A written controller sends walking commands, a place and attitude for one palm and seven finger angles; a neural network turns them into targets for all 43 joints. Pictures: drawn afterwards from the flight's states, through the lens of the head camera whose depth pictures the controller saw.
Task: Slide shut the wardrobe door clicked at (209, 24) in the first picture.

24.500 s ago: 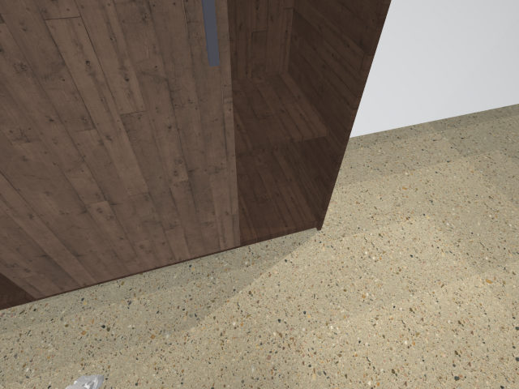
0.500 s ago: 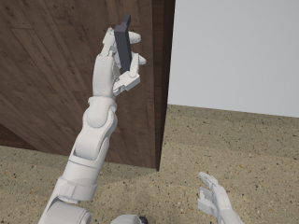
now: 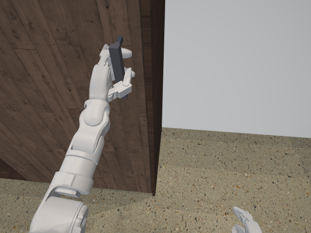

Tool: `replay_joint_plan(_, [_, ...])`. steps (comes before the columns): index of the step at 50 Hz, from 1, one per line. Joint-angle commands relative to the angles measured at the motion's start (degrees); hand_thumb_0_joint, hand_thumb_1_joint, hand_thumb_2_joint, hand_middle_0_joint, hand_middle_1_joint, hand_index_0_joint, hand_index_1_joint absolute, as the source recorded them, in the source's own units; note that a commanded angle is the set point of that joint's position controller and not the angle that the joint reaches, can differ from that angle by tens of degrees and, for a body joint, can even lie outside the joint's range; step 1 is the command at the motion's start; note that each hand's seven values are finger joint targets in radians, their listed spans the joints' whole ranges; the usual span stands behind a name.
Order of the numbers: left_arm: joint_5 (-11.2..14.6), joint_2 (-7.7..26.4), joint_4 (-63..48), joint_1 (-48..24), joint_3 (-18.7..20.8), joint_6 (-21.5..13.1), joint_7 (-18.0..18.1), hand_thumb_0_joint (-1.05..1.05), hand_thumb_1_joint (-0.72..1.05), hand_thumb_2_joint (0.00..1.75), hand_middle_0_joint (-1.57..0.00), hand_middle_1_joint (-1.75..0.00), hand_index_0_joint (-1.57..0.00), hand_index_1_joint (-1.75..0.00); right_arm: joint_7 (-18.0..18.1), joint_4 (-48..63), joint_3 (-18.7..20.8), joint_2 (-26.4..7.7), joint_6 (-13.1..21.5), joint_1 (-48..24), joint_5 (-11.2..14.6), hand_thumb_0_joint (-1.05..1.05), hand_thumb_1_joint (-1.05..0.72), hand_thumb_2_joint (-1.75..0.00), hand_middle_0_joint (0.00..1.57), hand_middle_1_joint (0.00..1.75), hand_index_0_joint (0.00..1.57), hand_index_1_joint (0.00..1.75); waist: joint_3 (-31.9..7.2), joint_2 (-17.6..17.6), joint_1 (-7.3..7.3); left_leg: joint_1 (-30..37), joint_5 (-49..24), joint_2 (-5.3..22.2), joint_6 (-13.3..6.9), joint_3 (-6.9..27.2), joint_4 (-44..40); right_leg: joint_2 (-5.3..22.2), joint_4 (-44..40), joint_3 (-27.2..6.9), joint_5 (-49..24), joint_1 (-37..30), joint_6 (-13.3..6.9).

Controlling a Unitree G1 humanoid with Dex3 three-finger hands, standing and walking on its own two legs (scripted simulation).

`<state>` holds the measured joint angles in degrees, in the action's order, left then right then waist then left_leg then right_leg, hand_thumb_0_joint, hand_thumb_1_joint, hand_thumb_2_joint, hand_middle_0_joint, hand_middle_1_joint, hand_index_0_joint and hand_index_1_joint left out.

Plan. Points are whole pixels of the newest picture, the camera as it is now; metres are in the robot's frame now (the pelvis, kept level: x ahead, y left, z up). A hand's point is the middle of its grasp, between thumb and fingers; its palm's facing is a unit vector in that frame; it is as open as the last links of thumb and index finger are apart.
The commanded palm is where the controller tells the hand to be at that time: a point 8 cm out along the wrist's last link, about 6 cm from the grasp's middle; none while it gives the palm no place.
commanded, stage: loosen the grip on the handle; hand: left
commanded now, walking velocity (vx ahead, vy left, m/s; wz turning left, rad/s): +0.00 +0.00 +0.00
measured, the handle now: (121, 68) +0.44 +0.13 +0.21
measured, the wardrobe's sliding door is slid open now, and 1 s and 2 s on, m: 0.00 0.00 0.00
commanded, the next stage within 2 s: slip the hand off the handle in 0.54 s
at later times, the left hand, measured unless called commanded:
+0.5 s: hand (126, 84) +0.40 +0.11 +0.20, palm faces +0.02 -1.00 -0.07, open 14.1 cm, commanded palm +0.36 +0.16 +0.20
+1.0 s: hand (120, 83) +0.40 +0.12 +0.20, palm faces +0.02 -1.00 -0.06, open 14.7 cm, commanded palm +0.37 +0.21 +0.19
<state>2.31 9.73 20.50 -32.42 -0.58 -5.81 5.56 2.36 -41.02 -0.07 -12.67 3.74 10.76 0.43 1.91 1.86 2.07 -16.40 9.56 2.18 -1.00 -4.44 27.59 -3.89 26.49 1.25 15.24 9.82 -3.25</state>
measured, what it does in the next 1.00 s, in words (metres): stands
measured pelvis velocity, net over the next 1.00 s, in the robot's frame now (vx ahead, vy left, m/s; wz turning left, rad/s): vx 0.01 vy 0.00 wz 0.00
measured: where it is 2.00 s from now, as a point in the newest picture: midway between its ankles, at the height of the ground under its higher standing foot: outside the picture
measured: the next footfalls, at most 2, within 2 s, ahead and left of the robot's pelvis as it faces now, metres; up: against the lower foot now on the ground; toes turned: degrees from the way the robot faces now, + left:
none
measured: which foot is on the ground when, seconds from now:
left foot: down 0.00-1.00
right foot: down 0.00-1.00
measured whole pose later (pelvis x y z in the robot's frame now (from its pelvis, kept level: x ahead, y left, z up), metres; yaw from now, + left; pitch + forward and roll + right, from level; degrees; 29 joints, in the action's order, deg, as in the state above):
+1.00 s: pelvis +0.01 +0.00 +0.00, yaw +0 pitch +0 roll +0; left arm 8.2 12.4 18.9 -27.2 4.2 -6.0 0.9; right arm 2.8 -38.3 -2.8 -13.0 5.1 10.8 2.5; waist -2.2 0.6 -0.7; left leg -17.5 11.2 1.3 -0.7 -4.2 28.5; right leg -3.2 29.1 0.9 17.7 11.6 -3.2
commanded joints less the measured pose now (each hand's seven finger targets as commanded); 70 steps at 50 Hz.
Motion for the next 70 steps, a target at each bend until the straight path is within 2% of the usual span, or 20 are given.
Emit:
replay_joint_plan(1, [4.2, -1.69, 1.29, -24.14, 5.99, 1.15, -5.83, 0.0, 0.54, 0.73, -0.45, -1.4, -0.45, -1.4, -1.39, 7.16, 3.36, -6.71, 8.4, -2.46, 2.71, 0.0, -0.9, -0.9, 0.2, 0.3, 0.2, 0.3, -30.68, 2.98, -1.43, 21.29, -23.11, -2.32, 0.94, 0.44, 0.59, 3.73, 4.2, -1.12, -29.65, 3.76, 1.54])
replay_joint_plan(2, [7.53, 4.41, -5.88, -21.84, 11.89, -0.35, -5.85, 0.0, 0.42, 0.67, -0.45, -1.4, -0.45, -1.4, -1.45, 7.69, 2.68, -7.92, 8.35, -2.25, 2.22, 0.0, -0.9, -0.9, 0.2, 0.3, 0.2, 0.3, -30.27, 6.36, -0.03, 22.88, -20.59, -1.84, 1.69, 1.77, 1.08, 3.61, 1.67, -0.62, -22.21, 4.13, 1.53])
replay_joint_plan(5, [6.17, 2.38, -4.49, -24.34, 6.26, -3.88, -3.67, 0.0, 0.05, 0.49, -0.45, -1.4, -0.45, -1.4, -1.53, 7.57, 1.6, -7.54, 8.31, -3.21, 2.07, 0.0, -0.9, -0.9, 0.2, 0.3, 0.2, 0.3, -14.73, -6.61, -3.85, 12.45, -3.35, -0.86, 0.05, 3.35, -0.86, 2.69, -2.4, -0.5, -6.3, 10.85, 2.61])
replay_joint_plan(6, [4.58, 2.52, -4.31, -25.97, 4.45, -5.18, -2.41, 0.0, -0.07, 0.43, -0.45, -1.4, -0.45, -1.4, -1.79, 8.0, 1.62, -7.9, 8.41, -3.0, 2.28, 0.0, -0.9, -0.9, 0.2, 0.3, 0.2, 0.3, -11.25, -8.35, -4.9, 10.23, 1.79, -0.69, -0.36, 3.62, -1.53, 2.75, -2.89, -0.91, -1.59, 13.34, 2.96])
replay_joint_plan(10, [1.87, 3.76, -4.95, -30.97, 2.14, -8.87, 0.11, 0.0, -0.55, 0.2, -0.42, -1.37, -0.42, -1.37, -2.15, 8.56, 1.61, -7.43, 9.23, -2.23, 2.39, 0.0, -0.9, -0.9, 0.2, 0.3, 0.2, 0.3, -14.34, -2.44, -4.35, 9.13, 10.06, -1.35, -0.15, 4.01, -1.65, 3.0, -1.53, -2.1, 5.97, 14.78, 2.25])
replay_joint_plan(15, [2.06, 6.58, 0.22, -33.02, 3.01, -10.28, -0.86, 0.0, -0.55, 0.2, -0.36, -1.28, -0.36, -1.28, -1.62, 7.97, 1.39, -7.71, 10.34, -0.8, 2.61, 0.0, -0.9, -0.9, 0.2, 0.3, 0.2, 0.3, -14.35, -5.43, -4.77, 5.34, 11.65, -1.99, -0.57, 3.36, -0.14, 3.04, -2.68, -3.56, 10.48, 14.84, 2.5])
replay_joint_plan(17, [2.74, 4.98, 0.1, -35.28, 1.38, -10.16, -1.27, 0.0, -0.55, 0.2, -0.33, -1.25, -0.33, -1.25, -1.55, 7.74, 1.15, -7.49, 10.76, -1.01, 2.73, 0.0, -0.9, -0.9, 0.2, 0.3, 0.2, 0.3, -14.67, -4.12, -5.37, 5.09, 11.78, -2.23, -0.67, 3.16, 0.4, 3.09, -2.9, -4.03, 11.06, 15.12, 2.59])
replay_joint_plan(18, [2.85, 15.2, -0.65, -33.23, 10.45, -10.07, -0.98, 0.0, -0.55, 0.2, -0.32, -1.23, -0.32, -1.23, -1.18, 7.35, 1.58, -8.36, 10.48, -0.62, 2.64, 0.0, -0.9, -0.9, 0.2, 0.3, 0.2, 0.3, -16.97, -4.43, -2.88, 4.7, 10.79, -1.99, -0.65, 3.02, 0.11, 3.4, -3.48, -4.75, 11.06, 11.64, 2.43])
replay_joint_plan(19, [3.34, 12.67, -2.55, -32.85, 8.06, -9.7, -1.43, 0.0, -0.55, 0.2, -0.3, -1.22, -0.3, -1.22, -1.14, 8.36, 0.97, -7.75, 10.34, -2.07, 2.4, 0.0, -0.9, -0.9, 0.2, 0.3, 0.2, 0.3, -18.32, -2.67, -2.72, 4.35, 9.61, -2.43, -0.75, 2.37, -0.03, 3.57, -3.0, -4.86, 9.79, 9.84, 2.48])
replay_joint_plan(22, [5.41, 9.02, -2.57, -31.39, 6.82, -8.78, -1.63, 0.0, -0.55, 0.2, -0.26, -1.17, -0.26, -1.17, -0.95, 7.95, 0.8, -7.47, 10.51, -1.73, 2.55, 0.0, -0.9, -0.9, 0.2, 0.3, 0.2, 0.3, -16.02, -5.18, -3.4, 5.0, 8.7, -1.75, -0.92, 2.7, -0.21, 3.06, -3.47, -3.83, 7.56, 10.55, 2.74])
replay_joint_plan(29, [3.99, 6.11, -12.52, -23.67, 4.88, -6.77, 0.08, 0.0, -0.55, 0.2, -0.25, -1.15, -0.25, -1.15, -1.52, 8.16, 1.5, -7.38, 10.95, -0.3, 1.73, 0.0, -0.9, -0.9, 0.2, 0.3, 0.2, 0.3, -20.08, -3.43, -2.71, 11.85, -5.42, -1.09, -1.04, 2.65, 0.93, 2.61, -1.02, -1.74, -8.03, 9.15, 2.72])
replay_joint_plan(32, [3.56, 7.74, -10.11, -20.28, 6.65, -5.32, 0.85, 0.0, -0.55, 0.2, -0.25, -1.15, -0.25, -1.15, -1.43, 7.49, 1.4, -7.73, 10.01, 0.52, 1.54, 0.0, -0.9, -0.9, 0.2, 0.3, 0.2, 0.3, -17.59, -6.38, -3.08, 10.65, -6.93, -1.1, -1.12, 2.47, 1.0, 2.67, -1.12, -1.72, -11.02, 8.88, 3.11])
replay_joint_plan(35, [3.12, 11.25, -11.52, -19.65, 9.09, -4.64, 0.58, 0.0, -0.55, 0.2, -0.25, -1.15, -0.25, -1.15, -0.88, 8.17, 1.21, -7.74, 8.41, -0.46, 1.52, 0.0, -0.9, -0.9, 0.2, 0.3, 0.2, 0.3, -17.94, -5.17, -2.38, 10.3, -6.31, -1.4, -1.17, 1.98, 0.67, 3.02, -1.54, -2.16, -11.11, 7.32, 3.18])
replay_joint_plan(38, [3.98, 10.32, -11.87, -18.8, 8.7, -3.66, -0.2, 0.0, -0.55, 0.2, -0.25, -1.15, -0.25, -1.15, -0.49, 9.02, 0.74, -7.18, 7.19, -1.88, 1.92, 0.0, -0.9, -0.9, 0.2, 0.3, 0.2, 0.3, -17.64, -4.32, -2.32, 10.41, -5.99, -1.54, -1.05, 1.87, 0.34, 3.11, -1.91, -2.27, -11.35, 6.63, 3.07])
replay_joint_plan(43, [5.42, 13.6, -10.72, -16.58, 12.35, -2.42, -1.26, 0.0, -0.55, 0.2, -0.25, -1.15, -0.25, -1.15, 0.46, 9.88, 0.25, -7.0, 5.06, -3.08, 2.22, 0.0, -0.9, -0.9, 0.2, 0.3, 0.2, 0.3, -17.04, -4.07, -1.5, 9.3, -6.37, -1.82, -1.09, 1.62, 0.02, 3.47, -2.49, -2.78, -13.72, 4.3, 3.15])
replay_joint_plan(45, [5.89, 15.49, -8.06, -15.35, 14.46, -1.78, -1.34, 0.0, -0.55, 0.2, -0.25, -1.15, -0.25, -1.15, 0.95, 9.42, 0.1, -7.11, 4.0, -2.56, 2.31, 0.0, -0.9, -0.9, 0.2, 0.3, 0.2, 0.3, -15.13, -6.16, -1.37, 8.05, -5.39, -1.67, -1.09, 1.76, -0.41, 3.47, -3.29, -2.71, -12.91, 4.01, 3.33])
replay_joint_plan(55, [7.08, 21.56, -10.15, -15.51, 18.55, -3.74, -4.7, 0.0, -0.55, 0.2, -0.25, -1.15, -0.25, -1.15, 2.21, 10.29, 0.29, -7.35, 2.0, -3.04, 2.8, 0.0, -0.9, -0.9, 0.2, 0.3, 0.2, 0.3, -16.08, -4.01, -1.69, 7.38, -5.58, -1.77, -1.45, 1.19, -0.26, 3.92, -3.73, -4.32, -15.91, 1.6, 3.94])
replay_joint_plan(61, [8.76, 20.67, -11.43, -16.89, 16.91, -8.25, -10.33, 0.0, -0.55, 0.2, -0.25, -1.15, -0.25, -1.15, 1.58, 10.02, 0.77, -8.08, 4.13, -1.98, 2.95, 0.0, -0.9, -0.9, 0.2, 0.3, 0.2, 0.3, -18.06, -1.12, -2.85, 9.67, -6.29, -2.02, -1.85, 1.96, 0.96, 3.16, -2.75, -3.89, -15.86, 3.94, 3.72])
replay_joint_plan(66, [10.95, 16.04, -14.03, -9.77, 13.33, -8.4, -14.47, 0.0, -0.55, 0.2, -0.25, -1.15, -0.25, -1.15, 1.23, 10.77, 1.09, -8.27, 5.92, -1.89, 3.51, 0.0, -0.9, -0.9, 0.2, 0.3, 0.2, 0.3, -18.31, -1.5, -2.59, 10.79, -6.14, -1.92, -2.0, 2.72, 1.48, 2.96, -2.43, -3.12, -15.13, 5.81, 3.9])
replay_joint_plan(70, [11.57, 18.57, -20.39, -5.06, 16.12, -7.38, -13.88, 0.0, -0.55, 0.2, -0.25, -1.15, -0.25, -1.15, 1.37, 11.11, 1.22, -8.78, 7.12, -2.7, 3.26, 0.0, -0.9, -0.9, 0.2, 0.3, 0.2, 0.3, -18.86, -1.68, -0.99, 11.38, -6.12, -1.54, -1.77, 3.32, 0.87, 2.88, -2.28, -2.32, -13.11, 5.42, 3.39])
